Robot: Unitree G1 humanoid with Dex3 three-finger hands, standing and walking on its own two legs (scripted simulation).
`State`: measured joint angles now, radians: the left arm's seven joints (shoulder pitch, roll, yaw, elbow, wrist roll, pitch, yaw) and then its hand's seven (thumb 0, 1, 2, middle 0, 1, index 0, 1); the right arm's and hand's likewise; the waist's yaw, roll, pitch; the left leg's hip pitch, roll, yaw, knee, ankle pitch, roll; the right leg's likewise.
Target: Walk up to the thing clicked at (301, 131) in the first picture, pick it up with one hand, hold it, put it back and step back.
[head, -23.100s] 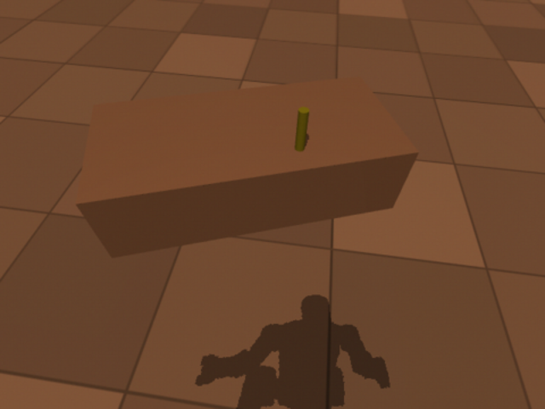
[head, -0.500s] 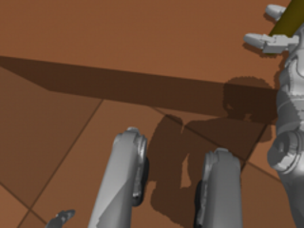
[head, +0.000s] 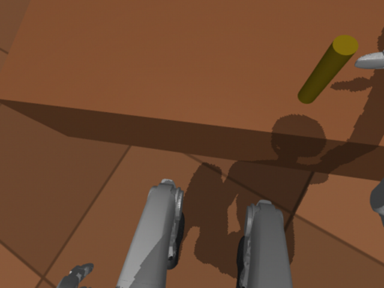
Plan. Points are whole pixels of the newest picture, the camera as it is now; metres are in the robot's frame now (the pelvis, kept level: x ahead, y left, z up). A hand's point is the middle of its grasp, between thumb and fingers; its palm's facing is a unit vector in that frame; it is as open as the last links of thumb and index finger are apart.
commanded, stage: rise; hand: right
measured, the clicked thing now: (322, 75) +0.56 -0.18 -0.05
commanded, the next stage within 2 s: home in 0.04 s
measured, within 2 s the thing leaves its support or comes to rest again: neither
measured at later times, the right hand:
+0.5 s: hand out of the picture +0.50 -0.32 +0.15, palm faces +0.31 +0.87 -0.38, open 17.3 cm
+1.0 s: hand out of the picture +0.29 -0.20 +0.16, palm faces +0.18 +0.94 -0.30, open 17.3 cm
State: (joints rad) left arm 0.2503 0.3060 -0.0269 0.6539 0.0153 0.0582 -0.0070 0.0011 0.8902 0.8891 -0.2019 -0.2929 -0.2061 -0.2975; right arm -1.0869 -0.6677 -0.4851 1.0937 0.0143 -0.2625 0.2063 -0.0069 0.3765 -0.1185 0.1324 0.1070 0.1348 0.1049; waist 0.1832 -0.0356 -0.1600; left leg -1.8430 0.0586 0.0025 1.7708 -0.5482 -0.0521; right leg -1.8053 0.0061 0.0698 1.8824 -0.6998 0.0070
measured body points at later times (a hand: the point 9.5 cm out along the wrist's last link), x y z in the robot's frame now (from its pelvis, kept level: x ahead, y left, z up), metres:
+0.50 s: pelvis +0.04 +0.00 +0.16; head +0.18 -0.04 +0.59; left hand +0.06 +0.28 +0.06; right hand +0.48 -0.37 +0.17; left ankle +0.10 +0.15 -0.46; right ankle +0.05 -0.12 -0.46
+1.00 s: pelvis +0.07 +0.01 +0.23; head +0.10 +0.01 +0.68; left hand +0.23 +0.25 +0.14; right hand +0.28 -0.25 +0.18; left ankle +0.10 +0.15 -0.46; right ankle +0.05 -0.12 -0.46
